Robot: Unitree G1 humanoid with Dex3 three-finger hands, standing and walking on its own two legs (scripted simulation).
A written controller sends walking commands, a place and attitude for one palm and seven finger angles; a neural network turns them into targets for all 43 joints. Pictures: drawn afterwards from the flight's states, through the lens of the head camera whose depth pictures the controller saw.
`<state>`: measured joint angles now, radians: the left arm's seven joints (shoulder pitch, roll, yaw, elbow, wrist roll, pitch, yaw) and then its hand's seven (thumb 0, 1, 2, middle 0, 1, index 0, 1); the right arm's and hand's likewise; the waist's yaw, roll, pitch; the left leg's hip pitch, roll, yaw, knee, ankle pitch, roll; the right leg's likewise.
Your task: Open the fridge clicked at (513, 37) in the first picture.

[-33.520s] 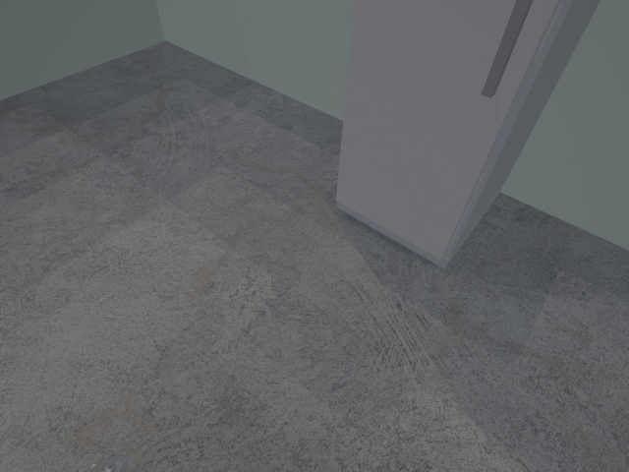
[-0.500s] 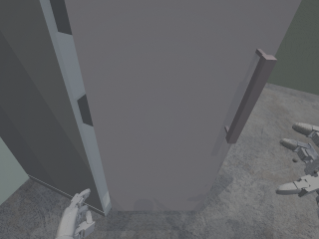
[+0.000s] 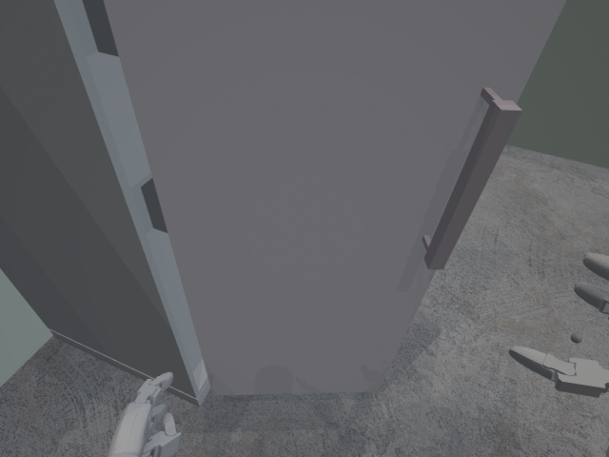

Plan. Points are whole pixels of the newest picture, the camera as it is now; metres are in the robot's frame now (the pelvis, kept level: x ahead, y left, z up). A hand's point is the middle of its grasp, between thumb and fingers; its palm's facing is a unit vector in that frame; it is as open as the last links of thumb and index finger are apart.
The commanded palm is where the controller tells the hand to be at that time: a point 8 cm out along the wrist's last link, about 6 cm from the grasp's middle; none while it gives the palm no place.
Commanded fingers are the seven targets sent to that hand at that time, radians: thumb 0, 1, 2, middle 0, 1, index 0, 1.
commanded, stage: draw the hand back to the body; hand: right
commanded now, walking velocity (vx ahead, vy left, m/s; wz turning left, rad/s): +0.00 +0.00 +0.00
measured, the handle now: (457, 189) +0.45 -0.24 +0.15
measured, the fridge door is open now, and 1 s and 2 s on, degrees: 65 65 65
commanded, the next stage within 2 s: step back with the hand held close in 0.78 s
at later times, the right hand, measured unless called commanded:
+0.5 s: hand (587, 338) +0.20 -0.28 +0.16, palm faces +0.46 +0.81 -0.37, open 8.0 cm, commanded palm +0.15 -0.32 +0.17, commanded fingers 0.00 -0.90 -0.90 0.20 0.30 0.20 0.30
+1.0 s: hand (584, 329) +0.20 -0.28 +0.17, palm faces +0.46 +0.80 -0.38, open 7.4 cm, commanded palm +0.15 -0.31 +0.17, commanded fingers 0.00 -0.90 -0.90 0.20 0.30 0.20 0.30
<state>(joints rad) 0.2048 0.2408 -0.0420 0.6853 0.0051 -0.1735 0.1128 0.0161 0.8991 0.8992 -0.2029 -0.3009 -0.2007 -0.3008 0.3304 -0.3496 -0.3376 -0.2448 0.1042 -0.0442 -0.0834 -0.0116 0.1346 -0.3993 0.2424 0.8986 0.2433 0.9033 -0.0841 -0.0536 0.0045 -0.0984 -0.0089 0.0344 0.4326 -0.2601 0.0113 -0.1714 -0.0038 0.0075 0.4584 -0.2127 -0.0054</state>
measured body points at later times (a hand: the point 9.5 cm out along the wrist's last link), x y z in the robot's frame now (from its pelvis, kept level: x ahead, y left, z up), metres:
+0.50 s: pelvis +0.02 -0.01 +0.00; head -0.01 +0.00 +0.45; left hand +0.21 +0.21 -0.07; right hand +0.17 -0.32 +0.18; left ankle -0.01 +0.11 -0.74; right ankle +0.03 -0.12 -0.74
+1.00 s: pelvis +0.01 -0.01 +0.00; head -0.01 +0.01 +0.45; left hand +0.20 +0.22 -0.08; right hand +0.17 -0.32 +0.19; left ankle -0.01 +0.11 -0.74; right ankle +0.03 -0.12 -0.74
